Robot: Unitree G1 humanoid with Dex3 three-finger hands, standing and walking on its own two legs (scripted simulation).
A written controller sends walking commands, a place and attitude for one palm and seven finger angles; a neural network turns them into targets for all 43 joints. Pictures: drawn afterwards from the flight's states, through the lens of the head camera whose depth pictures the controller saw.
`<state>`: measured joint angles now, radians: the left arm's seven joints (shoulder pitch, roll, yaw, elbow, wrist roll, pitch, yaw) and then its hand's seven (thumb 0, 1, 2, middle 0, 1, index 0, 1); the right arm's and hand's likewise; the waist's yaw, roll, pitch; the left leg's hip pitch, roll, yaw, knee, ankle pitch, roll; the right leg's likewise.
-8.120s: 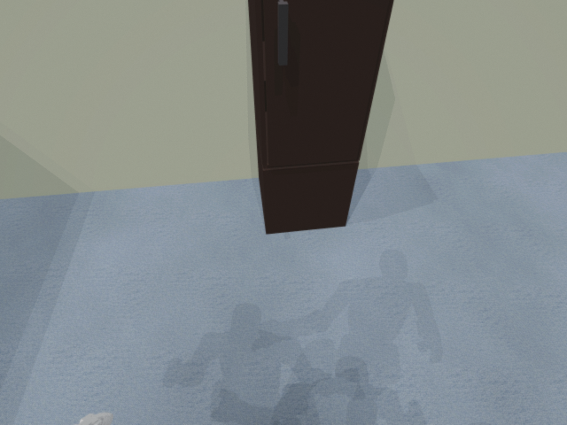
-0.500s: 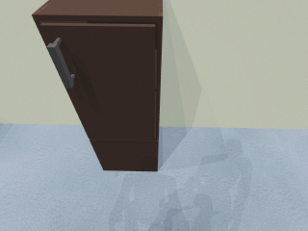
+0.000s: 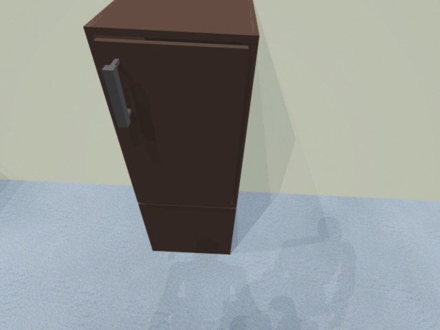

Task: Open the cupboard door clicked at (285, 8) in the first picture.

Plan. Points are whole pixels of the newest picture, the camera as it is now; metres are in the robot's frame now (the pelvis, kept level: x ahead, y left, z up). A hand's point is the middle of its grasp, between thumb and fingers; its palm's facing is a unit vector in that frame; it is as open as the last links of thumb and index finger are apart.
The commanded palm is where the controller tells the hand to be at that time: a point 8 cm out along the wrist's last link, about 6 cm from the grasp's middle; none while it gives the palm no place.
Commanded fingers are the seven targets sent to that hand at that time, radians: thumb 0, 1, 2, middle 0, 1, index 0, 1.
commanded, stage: look again from close up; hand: left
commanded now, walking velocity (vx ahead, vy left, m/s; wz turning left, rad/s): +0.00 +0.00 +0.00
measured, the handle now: (120, 93) +0.59 +0.28 +0.14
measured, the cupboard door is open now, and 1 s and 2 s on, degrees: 0 0 0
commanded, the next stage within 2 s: shuffle to correct the standing spot in 0.02 s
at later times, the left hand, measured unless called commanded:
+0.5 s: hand out of the picture -0.01 +0.20 -0.19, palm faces +0.06 -0.98 -0.16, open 7.4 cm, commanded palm none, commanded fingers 0.00 0.90 0.90 -0.20 -0.30 -0.20 -0.30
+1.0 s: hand out of the picture +0.07 +0.20 -0.17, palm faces -0.01 -0.97 -0.22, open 7.3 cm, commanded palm none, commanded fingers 0.00 0.90 0.90 -0.20 -0.30 -0.20 -0.30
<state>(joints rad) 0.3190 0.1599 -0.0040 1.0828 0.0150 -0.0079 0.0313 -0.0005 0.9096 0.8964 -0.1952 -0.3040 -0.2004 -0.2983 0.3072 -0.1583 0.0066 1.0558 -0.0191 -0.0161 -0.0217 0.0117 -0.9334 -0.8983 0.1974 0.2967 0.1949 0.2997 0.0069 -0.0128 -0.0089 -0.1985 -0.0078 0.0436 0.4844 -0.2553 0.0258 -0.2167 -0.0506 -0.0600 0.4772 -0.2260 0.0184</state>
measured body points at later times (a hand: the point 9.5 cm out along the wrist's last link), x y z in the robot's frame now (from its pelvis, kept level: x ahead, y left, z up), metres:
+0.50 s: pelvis +0.02 +0.03 -0.01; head +0.03 +0.04 +0.44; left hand -0.01 +0.25 -0.17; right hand +0.00 -0.20 -0.16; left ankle +0.01 +0.10 -0.74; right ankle +0.02 -0.12 -0.73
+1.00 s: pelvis +0.03 +0.02 +0.00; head +0.04 +0.02 +0.45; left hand +0.07 +0.25 -0.16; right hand +0.03 -0.20 -0.16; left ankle +0.01 +0.10 -0.74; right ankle +0.04 -0.09 -0.74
